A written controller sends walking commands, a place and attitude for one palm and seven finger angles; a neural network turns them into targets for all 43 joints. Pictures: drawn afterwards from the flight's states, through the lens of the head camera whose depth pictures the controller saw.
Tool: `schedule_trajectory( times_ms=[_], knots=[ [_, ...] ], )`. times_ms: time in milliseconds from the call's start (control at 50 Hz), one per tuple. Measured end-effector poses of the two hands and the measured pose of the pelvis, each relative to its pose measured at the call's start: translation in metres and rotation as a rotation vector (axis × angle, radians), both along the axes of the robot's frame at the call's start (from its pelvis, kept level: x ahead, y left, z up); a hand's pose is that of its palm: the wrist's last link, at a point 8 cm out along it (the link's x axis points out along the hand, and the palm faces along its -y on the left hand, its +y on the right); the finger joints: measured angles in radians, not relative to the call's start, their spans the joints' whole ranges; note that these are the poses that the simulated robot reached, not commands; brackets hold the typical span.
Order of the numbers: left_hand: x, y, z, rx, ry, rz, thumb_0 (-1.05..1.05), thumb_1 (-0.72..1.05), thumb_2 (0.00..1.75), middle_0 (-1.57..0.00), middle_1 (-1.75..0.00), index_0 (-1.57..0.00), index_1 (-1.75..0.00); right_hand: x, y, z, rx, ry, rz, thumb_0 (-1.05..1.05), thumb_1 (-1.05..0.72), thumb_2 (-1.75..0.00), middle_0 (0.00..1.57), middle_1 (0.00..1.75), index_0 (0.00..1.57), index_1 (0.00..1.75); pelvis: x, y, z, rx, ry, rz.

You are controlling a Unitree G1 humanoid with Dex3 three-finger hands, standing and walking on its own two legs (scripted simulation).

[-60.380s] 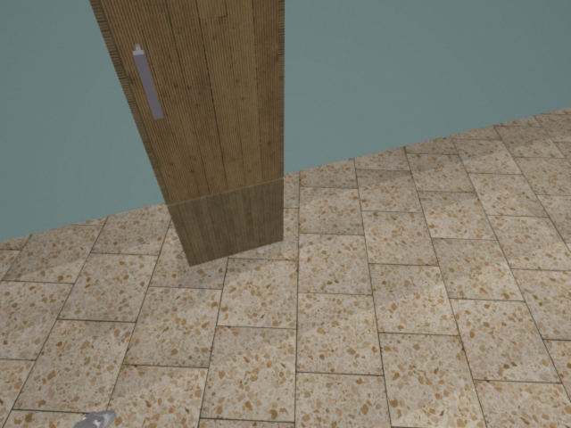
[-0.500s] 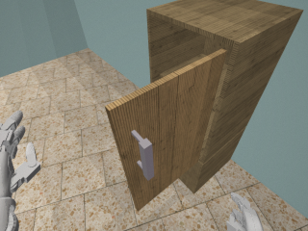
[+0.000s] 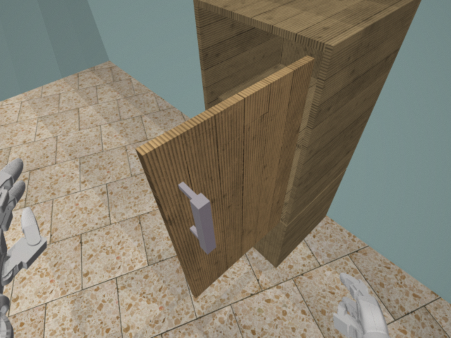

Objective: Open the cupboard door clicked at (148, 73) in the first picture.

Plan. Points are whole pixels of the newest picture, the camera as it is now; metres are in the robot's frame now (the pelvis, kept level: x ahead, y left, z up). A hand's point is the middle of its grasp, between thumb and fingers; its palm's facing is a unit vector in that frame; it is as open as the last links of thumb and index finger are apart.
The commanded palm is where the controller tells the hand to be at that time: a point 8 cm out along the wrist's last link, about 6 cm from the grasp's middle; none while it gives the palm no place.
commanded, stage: step back with the hand held close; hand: left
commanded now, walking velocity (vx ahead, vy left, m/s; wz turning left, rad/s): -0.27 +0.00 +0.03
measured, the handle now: (197, 219) +0.30 +0.08 +0.06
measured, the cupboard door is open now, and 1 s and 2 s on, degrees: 89 89 89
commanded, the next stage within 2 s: stop stepping back and stand still in 1.04 s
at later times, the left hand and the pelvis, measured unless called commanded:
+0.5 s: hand out of the picture +0.11 +0.29 +0.15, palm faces +0.47 -0.75 -0.47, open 7.4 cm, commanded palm +0.05 +0.32 +0.17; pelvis -0.09 +0.02 -0.02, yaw +1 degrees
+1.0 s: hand out of the picture +0.03 +0.27 +0.15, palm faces +0.41 -0.79 -0.45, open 7.4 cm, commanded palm -0.03 +0.31 +0.17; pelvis -0.17 +0.01 -0.01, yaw +0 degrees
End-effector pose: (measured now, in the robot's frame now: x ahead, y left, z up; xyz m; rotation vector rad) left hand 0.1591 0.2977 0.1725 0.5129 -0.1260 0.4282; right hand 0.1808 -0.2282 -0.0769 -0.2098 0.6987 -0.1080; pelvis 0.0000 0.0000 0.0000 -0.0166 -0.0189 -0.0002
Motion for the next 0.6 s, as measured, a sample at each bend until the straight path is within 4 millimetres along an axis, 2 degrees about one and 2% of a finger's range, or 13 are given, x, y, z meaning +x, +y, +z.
schedule_trajectory(
  times_ms=[100, 180, 320, 460, 600],
  knots=[
    [-0.002, 0.000, -0.005, 0.026, 0.044, -0.061, 0.01, 0.89, 0.89, -0.21, -0.30, -0.21, -0.30, -0.020, -0.006, 0.002, -0.024, 0.025, -0.060, 0.01, -0.91, -0.90, 0.20, 0.30, 0.20, 0.30, -0.013, 0.007, -0.001, 0.006, 0.016, -0.014],
    [-0.012, 0.004, -0.004, 0.052, 0.035, -0.090, 0.01, 0.89, 0.89, -0.21, -0.31, -0.21, -0.30, -0.040, -0.007, 0.003, -0.044, 0.043, -0.088, 0.01, -0.91, -0.90, 0.20, 0.30, 0.20, 0.30, -0.026, 0.012, -0.004, 0.008, 0.018, -0.017],
    [-0.046, 0.017, -0.002, 0.089, -0.021, -0.079, 0.01, 0.89, 0.89, -0.21, -0.31, -0.21, -0.30, -0.076, 0.002, 0.000, -0.057, 0.046, -0.083, 0.01, -0.91, -0.90, 0.20, 0.30, 0.20, 0.30, -0.055, 0.019, -0.011, 0.008, 0.011, -0.008],
    [-0.084, 0.024, -0.007, 0.098, -0.081, -0.021, 0.01, 0.89, 0.89, -0.21, -0.31, -0.21, -0.30, -0.106, 0.014, -0.016, -0.047, 0.038, -0.040, 0.01, -0.91, -0.90, 0.20, 0.30, 0.20, 0.30, -0.083, 0.021, -0.022, -0.003, -0.003, 0.011],
    [-0.108, 0.024, -0.006, 0.079, -0.143, -0.012, 0.01, 0.89, 0.89, -0.21, -0.31, -0.21, -0.30, -0.133, 0.021, -0.024, -0.047, 0.055, -0.015, 0.01, -0.91, -0.90, 0.20, 0.30, 0.21, 0.30, -0.105, 0.023, -0.025, -0.004, -0.004, 0.027]
  ],
)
